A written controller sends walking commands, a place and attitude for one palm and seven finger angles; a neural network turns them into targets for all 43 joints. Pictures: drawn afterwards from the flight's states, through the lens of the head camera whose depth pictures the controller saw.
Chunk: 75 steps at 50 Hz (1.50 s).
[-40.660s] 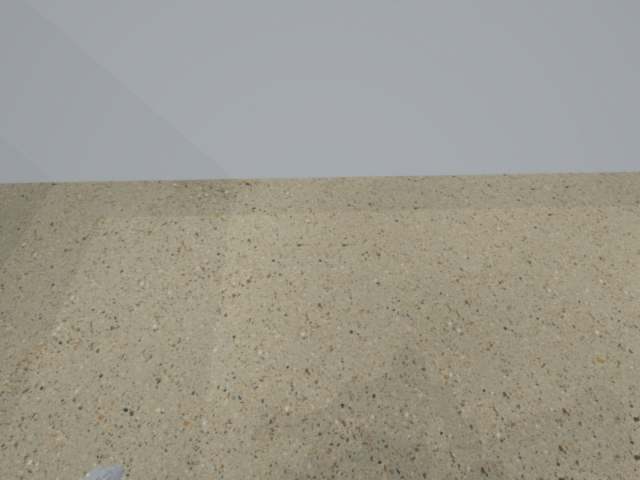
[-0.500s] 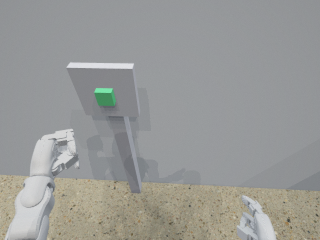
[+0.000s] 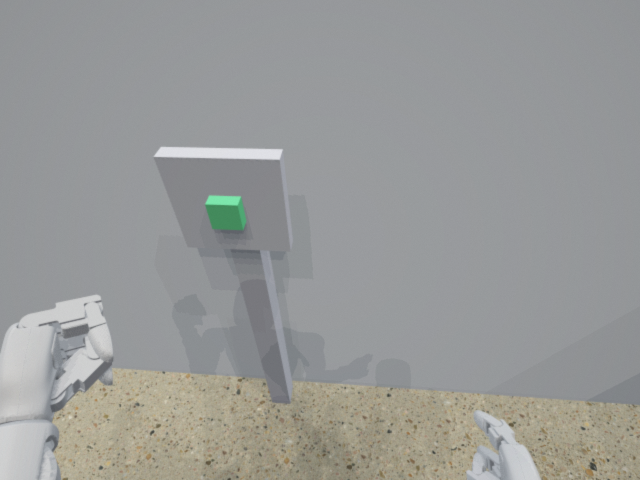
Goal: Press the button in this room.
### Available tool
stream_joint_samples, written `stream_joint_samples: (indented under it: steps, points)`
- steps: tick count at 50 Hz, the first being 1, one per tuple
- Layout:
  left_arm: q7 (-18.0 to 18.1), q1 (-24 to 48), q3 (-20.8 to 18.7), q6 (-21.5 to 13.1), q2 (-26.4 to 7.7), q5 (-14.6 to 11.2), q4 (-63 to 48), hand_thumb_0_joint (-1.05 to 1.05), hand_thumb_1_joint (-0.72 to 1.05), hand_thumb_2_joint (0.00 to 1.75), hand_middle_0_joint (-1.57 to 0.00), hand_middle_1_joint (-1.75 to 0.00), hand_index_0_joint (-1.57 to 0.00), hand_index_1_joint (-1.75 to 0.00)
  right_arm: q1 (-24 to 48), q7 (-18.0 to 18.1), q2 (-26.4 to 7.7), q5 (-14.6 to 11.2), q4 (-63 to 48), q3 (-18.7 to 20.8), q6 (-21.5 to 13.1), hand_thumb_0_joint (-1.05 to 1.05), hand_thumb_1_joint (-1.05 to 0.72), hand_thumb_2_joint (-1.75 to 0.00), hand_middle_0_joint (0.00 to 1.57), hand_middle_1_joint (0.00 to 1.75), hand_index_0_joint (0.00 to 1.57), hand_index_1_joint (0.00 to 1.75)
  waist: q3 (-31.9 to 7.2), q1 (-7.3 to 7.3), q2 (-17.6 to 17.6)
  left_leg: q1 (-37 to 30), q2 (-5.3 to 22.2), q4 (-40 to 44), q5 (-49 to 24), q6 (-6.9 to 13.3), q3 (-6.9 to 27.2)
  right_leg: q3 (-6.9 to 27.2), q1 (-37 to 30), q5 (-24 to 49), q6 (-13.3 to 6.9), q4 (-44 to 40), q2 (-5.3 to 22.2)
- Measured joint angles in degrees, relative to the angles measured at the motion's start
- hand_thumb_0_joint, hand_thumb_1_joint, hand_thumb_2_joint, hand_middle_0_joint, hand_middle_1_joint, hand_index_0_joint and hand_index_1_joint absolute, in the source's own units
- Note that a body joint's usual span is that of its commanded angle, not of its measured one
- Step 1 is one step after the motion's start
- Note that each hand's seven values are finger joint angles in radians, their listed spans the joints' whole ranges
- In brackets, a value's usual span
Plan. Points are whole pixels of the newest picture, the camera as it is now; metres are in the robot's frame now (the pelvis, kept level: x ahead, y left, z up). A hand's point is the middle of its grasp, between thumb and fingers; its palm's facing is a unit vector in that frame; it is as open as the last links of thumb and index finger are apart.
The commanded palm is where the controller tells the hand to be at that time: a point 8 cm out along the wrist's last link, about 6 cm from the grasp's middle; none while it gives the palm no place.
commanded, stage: draw the hand back to the body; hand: left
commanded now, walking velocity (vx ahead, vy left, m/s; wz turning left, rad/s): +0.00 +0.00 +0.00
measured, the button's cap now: (227, 211) +0.50 +0.22 +0.07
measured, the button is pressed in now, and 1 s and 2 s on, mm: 0 0 0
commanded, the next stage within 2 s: step back with the hand held close in 0.36 s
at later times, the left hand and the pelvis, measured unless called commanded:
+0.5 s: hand (80, 377) +0.16 +0.24 +0.15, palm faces +0.41 -0.83 -0.37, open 3.1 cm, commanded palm +0.12 +0.28 +0.17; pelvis -0.01 +0.00 +0.00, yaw +0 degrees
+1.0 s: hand (50, 401) +0.14 +0.26 +0.15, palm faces +0.32 -0.82 -0.48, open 3.1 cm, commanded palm +0.08 +0.30 +0.17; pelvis -0.06 +0.02 -0.01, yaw -1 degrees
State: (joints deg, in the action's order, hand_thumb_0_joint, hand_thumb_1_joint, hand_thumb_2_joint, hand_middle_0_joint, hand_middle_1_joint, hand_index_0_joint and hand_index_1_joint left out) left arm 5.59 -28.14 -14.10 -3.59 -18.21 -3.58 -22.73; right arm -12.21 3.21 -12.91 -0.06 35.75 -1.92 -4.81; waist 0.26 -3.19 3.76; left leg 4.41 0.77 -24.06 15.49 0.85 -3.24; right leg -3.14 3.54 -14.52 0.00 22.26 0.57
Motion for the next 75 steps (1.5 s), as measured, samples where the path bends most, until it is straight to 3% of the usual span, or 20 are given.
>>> stream_joint_samples:
  steps: [8, 26, 31, 36, 43, 63, 68, 75]
  points:
    - [0.34, -4.58, -2.06, -1.32, -0.52, 0.19, -4.99, 0.02, 0.89, 0.90, -1.30, -1.50, -1.30, -1.50, -0.16, 0.39, -0.18, -0.15, 0.02, 0.81, -1.16, 0.01, -0.90, -0.90, 0.20, 0.30, 0.20, 0.30, -0.35, -0.64, 0.23, 0.17, 0.19, -0.92, 0.32, 0.02, 0.07, -0.05, -0.16, 0.05, 0.02, 0.22, -0.17]
    - [0.47, -2.32, -1.91, -1.55, 0.03, 0.36, -3.99, 0.02, 0.89, 0.90, -1.30, -1.50, -1.30, -1.50, 0.27, 0.82, 0.56, 0.10, -0.23, 0.11, -1.93, 0.01, -0.90, -0.90, 0.21, 0.30, 0.20, 0.30, 0.58, -0.73, -0.31, 0.59, 0.46, -1.20, -0.48, -0.04, 0.31, -0.26, -0.09, 1.07, -0.16, -0.11, -0.44]
    - [0.70, -2.62, -5.36, -4.47, -0.64, 0.72, -3.92, 0.02, 0.89, 0.90, -1.31, -1.50, -1.31, -1.50, 1.10, 0.19, 0.26, 0.39, -1.80, 0.08, 0.75, 0.01, -0.90, -0.90, 0.21, 0.30, 0.20, 0.30, 0.17, 0.98, -0.54, 4.58, 0.79, -1.70, -1.08, 0.16, 0.03, 0.02, 3.48, 2.56, 0.01, -0.87, -0.76]
    - [0.50, -5.76, -4.56, -4.83, -1.39, 0.98, -5.69, 0.02, 0.89, 0.90, -1.30, -1.50, -1.30, -1.50, 1.46, 0.23, -0.41, 0.26, -3.02, 1.25, 3.26, 0.01, -0.90, -0.90, 0.21, 0.30, 0.20, 0.30, 0.66, 2.56, -1.25, 7.43, 0.14, -1.56, -2.01, 0.77, -0.74, 0.76, 7.04, 3.15, 0.60, 0.10, -0.05]
    - [0.86, -8.47, -5.54, -5.31, -4.10, 0.95, -8.89, 0.02, 0.88, 0.90, -1.30, -1.50, -1.30, -1.50, 1.29, 0.81, -0.26, -0.27, -4.05, 2.48, 5.04, 0.01, -0.90, -0.90, 0.20, 0.30, 0.20, 0.30, 1.38, 3.14, -2.89, 10.53, -0.50, -3.47, -2.17, 1.48, -1.27, 1.30, 10.67, 2.99, 1.20, 2.94, 0.72]
    - [3.00, -7.27, -6.92, -9.26, -3.07, 2.45, -12.32, 0.02, 0.88, 0.90, -1.31, -1.50, -1.31, -1.50, 0.57, 0.70, 0.84, 0.30, -4.46, 1.10, 1.22, 0.01, -0.90, -0.90, 0.21, 0.30, 0.20, 0.30, 1.20, 2.74, -3.94, 18.75, -0.11, -10.65, -2.84, 2.57, -0.14, 0.52, 17.02, 4.64, 1.43, 7.16, 0.39]
    - [2.91, -6.39, -8.32, -10.21, -4.65, 3.28, -12.26, 0.02, 0.88, 0.90, -1.31, -1.50, -1.31, -1.50, -0.67, 0.96, 1.33, 0.49, -4.09, 1.17, 0.14, 0.01, -0.90, -0.90, 0.21, 0.30, 0.20, 0.30, 1.37, 3.88, -4.60, 19.71, -1.20, -10.56, -4.03, 2.92, 1.42, 3.40, 17.00, 1.93, 1.57, 11.52, -1.38]
    - [1.88, -6.22, -10.02, -11.58, -4.95, 2.71, -13.52, 0.02, 0.89, 0.90, -1.31, -1.50, -1.31, -1.50, 2.08, 0.19, 1.86, 1.01, -3.35, 1.02, -0.70, 0.01, -0.90, -0.90, 0.21, 0.30, 0.20, 0.30, 3.11, 2.50, -4.85, 21.70, -0.39, -11.81, -5.06, 2.08, 1.01, 5.48, 17.87, 0.62, 1.13, 12.58, -2.78]
